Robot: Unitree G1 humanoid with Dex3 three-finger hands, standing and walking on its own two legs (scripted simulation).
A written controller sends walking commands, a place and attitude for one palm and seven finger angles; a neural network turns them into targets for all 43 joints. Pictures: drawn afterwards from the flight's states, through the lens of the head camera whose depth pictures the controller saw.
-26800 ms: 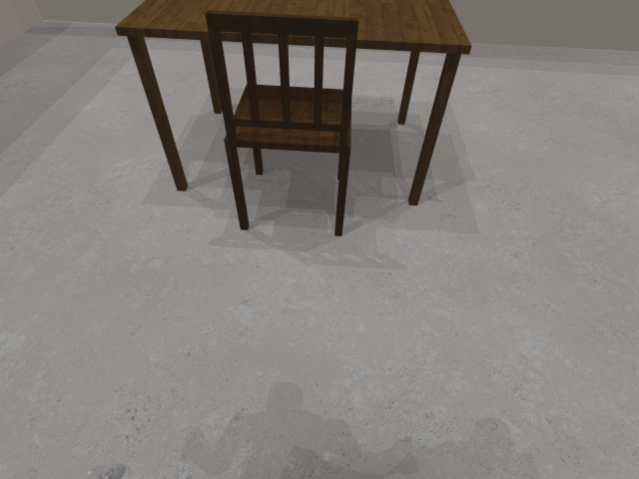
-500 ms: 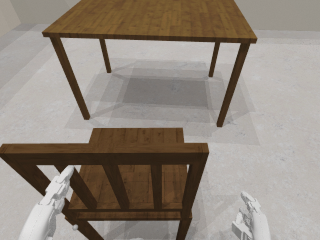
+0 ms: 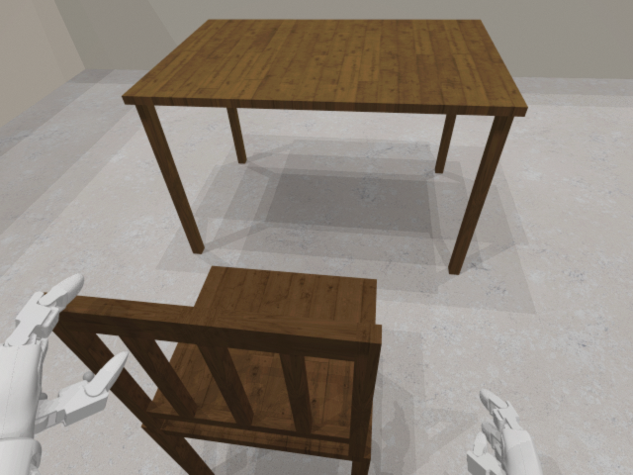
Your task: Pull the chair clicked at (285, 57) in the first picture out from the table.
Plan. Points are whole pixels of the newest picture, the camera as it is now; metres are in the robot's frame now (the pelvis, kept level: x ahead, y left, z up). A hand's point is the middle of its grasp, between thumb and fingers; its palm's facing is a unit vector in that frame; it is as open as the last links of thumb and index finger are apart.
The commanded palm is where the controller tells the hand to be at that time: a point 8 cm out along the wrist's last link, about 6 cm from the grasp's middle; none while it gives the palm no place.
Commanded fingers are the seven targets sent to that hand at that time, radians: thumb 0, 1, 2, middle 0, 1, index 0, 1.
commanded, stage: draw the hand back to the body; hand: left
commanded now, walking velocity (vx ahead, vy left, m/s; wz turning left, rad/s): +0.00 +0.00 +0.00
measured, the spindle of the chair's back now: (230, 384) +0.25 +0.18 -0.08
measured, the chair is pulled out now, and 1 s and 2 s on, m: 0.63 0.63 0.63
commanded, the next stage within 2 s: step back with the hand held close in 0.50 s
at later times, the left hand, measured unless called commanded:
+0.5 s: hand (101, 308) +0.21 +0.26 +0.16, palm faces +0.45 -0.77 -0.46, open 7.4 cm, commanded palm +0.16 +0.29 +0.18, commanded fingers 0.00 0.90 0.90 -0.20 -0.30 -0.20 -0.30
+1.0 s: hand (83, 335) +0.19 +0.26 +0.16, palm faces +0.34 -0.77 -0.55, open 7.4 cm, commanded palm +0.13 +0.30 +0.19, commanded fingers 0.00 0.90 0.90 -0.20 -0.30 -0.20 -0.30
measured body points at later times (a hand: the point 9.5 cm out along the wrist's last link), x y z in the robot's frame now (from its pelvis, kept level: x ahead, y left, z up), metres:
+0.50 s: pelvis +0.02 +0.00 +0.01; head +0.01 -0.03 +0.46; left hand +0.18 +0.30 +0.19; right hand +0.20 -0.24 -0.09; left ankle +0.00 +0.14 -0.73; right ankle -0.01 -0.14 -0.73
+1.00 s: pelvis -0.02 +0.01 +0.01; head +0.01 -0.01 +0.46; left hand +0.16 +0.30 +0.19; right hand +0.15 -0.24 -0.09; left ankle +0.00 +0.14 -0.73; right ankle -0.01 -0.14 -0.73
